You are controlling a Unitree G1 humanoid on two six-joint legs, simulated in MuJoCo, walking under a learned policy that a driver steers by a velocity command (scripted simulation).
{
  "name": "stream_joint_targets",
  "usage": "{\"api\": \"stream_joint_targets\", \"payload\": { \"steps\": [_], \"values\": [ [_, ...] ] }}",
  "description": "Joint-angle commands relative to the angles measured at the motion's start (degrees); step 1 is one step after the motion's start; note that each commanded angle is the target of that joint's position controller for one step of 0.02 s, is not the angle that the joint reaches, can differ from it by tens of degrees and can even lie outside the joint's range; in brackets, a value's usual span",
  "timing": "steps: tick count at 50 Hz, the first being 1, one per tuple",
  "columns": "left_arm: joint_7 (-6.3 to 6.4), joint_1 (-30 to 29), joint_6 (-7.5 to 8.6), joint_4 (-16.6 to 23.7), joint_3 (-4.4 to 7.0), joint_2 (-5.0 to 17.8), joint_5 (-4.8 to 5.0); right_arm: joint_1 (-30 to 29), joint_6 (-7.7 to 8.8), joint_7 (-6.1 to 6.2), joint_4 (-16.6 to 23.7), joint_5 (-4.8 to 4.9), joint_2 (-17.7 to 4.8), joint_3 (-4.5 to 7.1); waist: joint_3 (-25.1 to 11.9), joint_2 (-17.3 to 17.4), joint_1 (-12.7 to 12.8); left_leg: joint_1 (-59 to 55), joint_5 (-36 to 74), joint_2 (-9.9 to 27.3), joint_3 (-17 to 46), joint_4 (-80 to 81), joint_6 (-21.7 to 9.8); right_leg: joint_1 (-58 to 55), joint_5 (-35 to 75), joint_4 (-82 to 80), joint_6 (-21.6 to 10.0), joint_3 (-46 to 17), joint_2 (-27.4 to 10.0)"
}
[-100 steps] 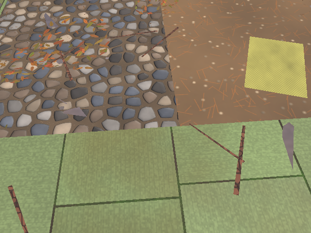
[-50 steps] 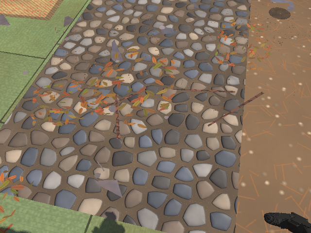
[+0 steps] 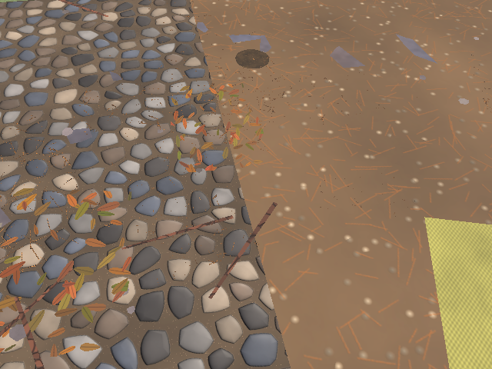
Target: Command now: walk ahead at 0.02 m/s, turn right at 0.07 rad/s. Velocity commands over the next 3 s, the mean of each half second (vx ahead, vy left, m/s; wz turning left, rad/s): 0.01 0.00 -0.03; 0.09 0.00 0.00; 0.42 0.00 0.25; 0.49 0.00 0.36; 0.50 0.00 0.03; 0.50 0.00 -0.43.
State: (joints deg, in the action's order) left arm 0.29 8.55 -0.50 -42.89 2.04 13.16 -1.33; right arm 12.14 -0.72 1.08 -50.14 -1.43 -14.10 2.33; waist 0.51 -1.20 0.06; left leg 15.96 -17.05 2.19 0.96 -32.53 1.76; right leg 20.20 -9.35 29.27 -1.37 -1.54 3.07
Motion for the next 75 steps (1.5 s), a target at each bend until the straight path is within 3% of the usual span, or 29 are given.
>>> {"api": "stream_joint_targets", "payload": {
  "steps": [1, 2, 5, 12, 23, 38, 39, 40, 41, 43, 44, 46, 48, 49, 51, 52, 53, 54, 55, 56, 58, 60, 64, 66, 70, 71, 73, 75],
  "values": [
    [0.62, -1.2, 0.28, 2.7, 1.77, 5.7, -0.08, -4.9, 2.24, -0.2, 3.3, -0.39, -6.3, 0.81, 0.3, 9.8, 2.2, 9.5, -10.8, 5.1, 6.8, 14.8, -3.5, -10.4, -3.0, -1.9, 0.1, -2.8, -3.2],
    [0.8, -0.6, -0.01, 2.2, 2.0, 6.5, -0.14, -4.4, 2.75, -0.17, 3.0, -0.03, -6.4, 0.77, 0.7, 8.7, 1.8, 8.5, -9.0, 4.4, 5.8, 14.2, -2.9, -10.0, -2.5, -2.3, -0.4, -3.6, -3.6],
    [0.79, -0.3, 0.23, 0.7, 2.0, 5.7, 0.24, -1.1, 3.21, 0.36, 1.3, 0.8, -6.6, 0.72, 0.2, 4.6, 0.5, 3.8, -2.6, 3.1, 4.0, 11.2, -2.7, -8.3, -0.5, -3.4, -1.0, -4.3, -4.0],
    [1.08, 0.2, 0.49, -3.4, 2.23, 5.1, 0.79, 0.5, 2.73, 0.48, -1.0, 1.01, -5.7, 0.32, -1.8, 0.9, -0.6, -0.5, 6.1, 1.8, 2.4, 9.2, -3.3, -10.3, 8.2, -2.9, -0.3, -4.3, -4.4],
    [2.06, -0.1, -0.11, -10.0, 2.32, 6.1, 1.18, 0.2, 2.19, 0.14, -4.8, 1.15, -5.1, 0.01, -1.0, 1.4, -0.4, -2.6, 10.2, 0.5, 1.2, 10.2, -3.3, -12.3, 10.9, -3.3, -0.1, -4.1, -4.8],
    [2.33, -0.9, -0.32, -16.8, 1.75, 5.8, 1.26, 2.5, 1.99, 0.5, -8.6, 1.05, -4.7, -0.59, 0.7, 1.4, -0.2, -2.5, 7.4, -0.1, 0.9, 12.1, -3.4, -12.0, 7.4, -4.8, 0.5, -3.1, -4.4],
    [2.34, 0.0, -0.38, -17.6, 1.55, 5.1, 1.26, 3.7, 1.91, 0.59, -9.3, 1.09, -4.5, -0.65, -0.4, 1.9, -0.2, -2.9, 1.2, -0.3, 0.8, 13.0, -3.7, -12.3, 1.8, -4.5, 0.5, -2.0, -3.5],
    [2.36, 0.0, -0.43, -17.9, 1.58, 5.1, 1.48, 4.3, 1.72, 0.77, -9.6, 1.44, -5.5, -0.28, 0.7, 3.1, -0.5, -2.3, -8.2, -0.1, 1.8, 14.2, -4.8, -10.4, -6.6, -2.6, 0.5, -0.2, -1.8],
    [2.33, -0.4, -0.25, -17.8, 1.69, 5.3, 1.72, 4.3, 1.55, 1.02, -9.3, 1.82, -7.4, 0.36, 2.6, 5.5, -0.9, -1.7, -18.5, 1.6, 5.1, 16.1, -6.7, -6.5, -15.0, 0.8, 0.4, 1.9, 0.0],
    [1.73, -3.9, 1.26, -16.0, 1.55, 5.1, 1.95, 6.3, 2.01, 1.32, -9.0, 2.45, -11.0, 1.65, 7.2, 10.8, -2.4, -2.3, -31.2, 12.0, 18.6, 23.4, -12.7, 3.3, -16.0, 11.2, 0.1, 3.9, -0.8],
    [1.26, -5.0, 2.22, -15.3, 1.45, 4.8, 2.26, 6.6, 2.61, 1.41, -9.0, 2.58, -11.7, 2.1, 9.5, 11.0, -2.6, -2.1, -30.3, 16.2, 23.6, 25.5, -15.2, 6.8, -14.6, 15.3, -0.5, 2.4, -3.5],
    [0.37, -5.3, 3.62, -14.9, 1.62, 4.9, 2.94, 6.7, 3.84, 1.09, -8.6, 2.34, -9.8, 2.01, 10.6, 9.5, -2.4, -7.1, -22.3, 17.9, 24.3, 25.1, -16.0, 13.4, -18.5, 19.1, -1.5, 0.5, -6.6],
    [-0.28, -4.7, 4.74, -14.9, 1.63, 4.7, 3.38, 5.4, 4.22, 0.66, -7.8, 3.08, -9.2, 2.12, 9.4, 8.1, -1.3, -8.4, -15.2, 14.8, 18.1, 23.0, -13.5, 9.7, -17.3, 10.6, -2.2, 1.5, -7.1],
    [-0.47, -2.8, 5.09, -15.8, 1.72, 4.2, 3.33, 3.9, 4.11, 0.45, -7.4, 3.41, -9.6, 2.21, 8.0, 7.7, 0.2, -5.2, -12.1, 12.1, 13.6, 21.3, -12.1, 2.1, -12.8, 4.4, -2.1, 4.0, -5.5],
    [-0.51, 7.4, 4.93, -20.3, 2.7, 4.8, 2.99, 3.4, 3.74, 0.09, -6.9, 3.34, -9.6, 2.15, 3.6, 6.4, 4.0, 3.8, -6.1, 7.2, 7.6, 14.5, -10.4, -16.9, -3.2, -1.1, -0.8, 7.8, -0.7],
    [-0.35, 13.3, 4.8, -21.7, 3.41, 6.4, 2.96, 2.2, 4.03, -0.06, -6.3, 3.02, -7.7, 1.49, 1.4, 2.2, 6.7, 8.3, 0.5, 4.1, 3.4, 4.4, -8.2, -24.3, -5.0, -3.7, -2.0, 2.0, -3.8],
    [0.13, 20.6, 4.79, -22.5, 4.51, 11.9, 2.8, 1.4, 4.56, -0.33, -4.3, 1.96, -3.0, 0.18, -2.3, -13.4, 8.1, 18.1, -4.8, -1.9, -4.0, -17.2, -3.7, -32.0, -11.5, -12.4, -7.8, -19.6, -17.4],
    [-0.84, 23.3, 5.73, -23.3, 4.07, 13.2, 1.94, 0.4, 5.45, -0.08, -2.4, 3.1, -3.0, 0.41, -3.8, -16.7, 7.9, 25.9, -16.0, -5.5, 0.9, -30.8, -3.4, -32.2, -20.6, -20.0, -15.2, -39.9, -25.4],
    [-1.05, 17.0, 6.72, -21.6, 2.82, 10.3, 1.86, -0.5, 6.19, -0.29, -2.0, 4.54, -5.6, 0.96, 1.7, -8.5, 5.0, 31.3, -13.0, -1.0, 4.5, -37.7, -4.8, -28.7, -25.1, -20.0, -14.9, -37.1, -25.8],
    [-1.17, 12.6, 7.29, -19.9, 2.04, 7.5, 1.87, -0.5, 6.68, -0.78, -2.4, 5.05, -6.2, 1.11, 4.3, -5.6, 3.6, 32.5, -6.5, 1.4, 5.3, -38.5, -6.2, -25.9, -23.8, -20.2, -12.2, -29.3, -23.2],
    [-1.38, 8.6, 7.54, -18.3, 1.08, 5.9, 1.63, -0.3, 6.69, -0.87, -3.3, 4.04, -6.6, 1.85, 5.9, -3.4, 1.6, 30.1, 2.5, 4.2, 5.0, -33.4, -6.7, -22.0, -9.6, -21.1, -8.0, -16.7, -19.1],
    [-0.89, 11.3, 7.13, -19.1, 0.45, 4.4, 0.84, 0.2, 5.84, -1.56, -3.8, 3.73, -4.9, 1.97, 4.5, -4.5, 1.6, 26.8, 6.9, 4.2, 4.1, -30.6, -6.0, -20.9, 2.3, -21.0, -6.1, -7.5, -16.0],
    [0.48, 12.7, 6.87, -18.8, 0.52, 6.7, 0.01, -6.0, 4.89, -1.96, -0.5, 3.36, -2.5, 1.4, 6.1, -1.8, 1.9, 28.9, 14.2, 2.7, 3.9, -20.9, -4.0, -18.6, 12.3, -23.0, -6.9, 0.2, -15.6],
    [1.01, 12.1, 6.87, -18.0, 0.48, 7.3, 0.2, -10.2, 4.93, -2.37, 1.6, 3.04, -1.8, 0.83, 6.8, -2.1, 2.5, 25.5, 19.3, 2.2, 0.6, -13.2, -3.8, -16.1, 13.1, -24.7, -6.3, 4.3, -14.7],
    [1.41, 16.4, 6.38, -18.7, 0.66, 7.8, 1.14, -17.0, 4.88, -3.96, 5.4, 2.94, -0.9, -0.09, 8.6, -0.9, 4.0, 24.0, 20.8, 1.5, -3.3, -5.2, -5.5, -20.5, 18.6, -23.8, -5.9, 8.9, -16.6],
    [1.41, 16.7, 6.0, -18.6, 0.81, 8.2, 1.28, -17.7, 4.92, -4.41, 6.2, 2.99, -1.1, -0.09, 8.5, -1.1, 3.7, 23.9, 19.3, 1.0, -4.0, -3.9, -6.3, -22.9, 22.7, -22.1, -5.7, 9.7, -17.3],
    [1.72, 15.3, 5.2, -17.6, 1.31, 9.9, 1.38, -16.7, 5.02, -5.17, 7.4, 2.96, -2.7, 0.63, 5.7, -2.9, 1.3, 19.6, 14.6, -1.6, -6.8, -3.2, -8.4, -26.9, 42.0, -15.6, -4.8, 11.6, -18.3],
    [2.33, 13.6, 4.01, -16.0, 1.89, 11.5, 0.95, -8.1, 4.64, -5.59, 6.2, 3.16, -6.2, 2.51, -0.8, -6.0, -4.1, 8.8, 9.3, -5.5, -9.1, -4.4, -10.8, -28.5, 60.0, -1.5, -3.8, 12.8, -18.7]
  ]
}}
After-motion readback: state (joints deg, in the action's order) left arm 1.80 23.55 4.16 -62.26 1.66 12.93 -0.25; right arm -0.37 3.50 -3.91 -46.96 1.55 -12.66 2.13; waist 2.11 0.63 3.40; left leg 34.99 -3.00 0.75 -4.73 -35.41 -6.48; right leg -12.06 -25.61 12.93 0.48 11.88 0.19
